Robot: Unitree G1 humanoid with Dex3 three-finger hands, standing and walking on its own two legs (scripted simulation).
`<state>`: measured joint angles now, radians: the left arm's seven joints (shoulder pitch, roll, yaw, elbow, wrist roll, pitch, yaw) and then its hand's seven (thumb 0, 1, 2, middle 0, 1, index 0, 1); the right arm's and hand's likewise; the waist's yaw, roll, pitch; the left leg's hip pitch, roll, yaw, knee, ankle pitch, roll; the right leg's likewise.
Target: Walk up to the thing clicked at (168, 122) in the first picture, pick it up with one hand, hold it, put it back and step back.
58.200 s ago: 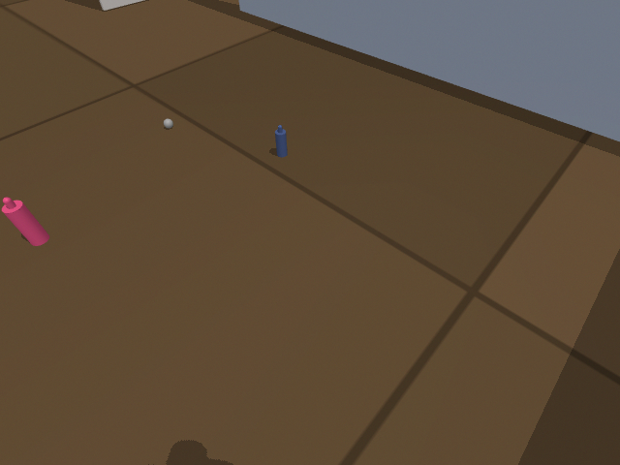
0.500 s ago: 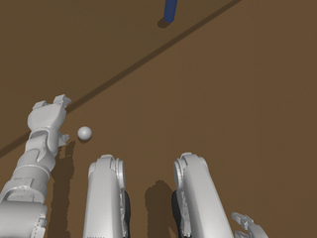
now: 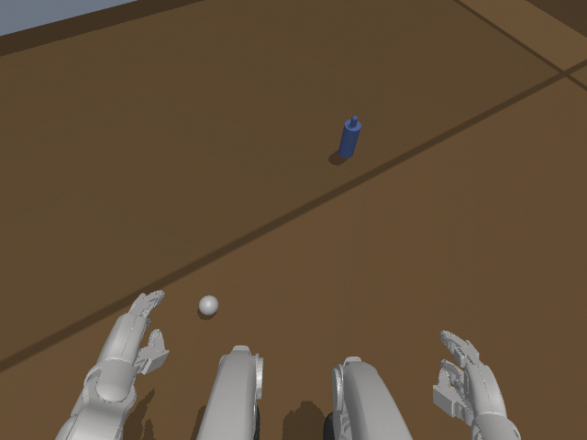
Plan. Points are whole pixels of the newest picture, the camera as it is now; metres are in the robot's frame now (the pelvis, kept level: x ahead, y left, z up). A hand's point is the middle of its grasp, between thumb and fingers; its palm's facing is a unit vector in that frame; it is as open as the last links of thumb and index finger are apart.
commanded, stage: home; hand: left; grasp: from above
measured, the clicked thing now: (208, 305) +0.46 +0.25 -0.56
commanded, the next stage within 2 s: none
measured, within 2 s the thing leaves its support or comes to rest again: neither
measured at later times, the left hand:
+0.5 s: hand (130, 349) +0.22 +0.19 +0.09, palm faces +0.10 -0.97 -0.20, open 7.4 cm
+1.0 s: hand (129, 361) +0.21 +0.19 +0.08, palm faces +0.10 -0.98 -0.20, open 7.4 cm
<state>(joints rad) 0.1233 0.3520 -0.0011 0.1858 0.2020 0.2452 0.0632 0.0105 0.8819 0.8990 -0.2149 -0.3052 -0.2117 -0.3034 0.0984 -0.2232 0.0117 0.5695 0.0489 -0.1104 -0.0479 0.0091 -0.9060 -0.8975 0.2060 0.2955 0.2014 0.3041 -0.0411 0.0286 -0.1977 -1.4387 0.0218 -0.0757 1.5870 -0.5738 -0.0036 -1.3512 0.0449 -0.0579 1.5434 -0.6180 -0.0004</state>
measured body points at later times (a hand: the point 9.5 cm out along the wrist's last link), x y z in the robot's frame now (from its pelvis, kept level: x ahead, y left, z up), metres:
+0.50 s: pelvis +0.07 +0.00 +0.13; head +0.09 +0.01 +0.58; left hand +0.22 +0.24 +0.10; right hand +0.23 -0.24 +0.06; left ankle +0.08 +0.12 -0.55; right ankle +0.06 -0.12 -0.55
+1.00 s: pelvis +0.06 +0.00 +0.13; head +0.08 +0.01 +0.58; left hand +0.20 +0.24 +0.10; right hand +0.24 -0.23 +0.07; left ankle +0.08 +0.12 -0.55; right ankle +0.06 -0.12 -0.55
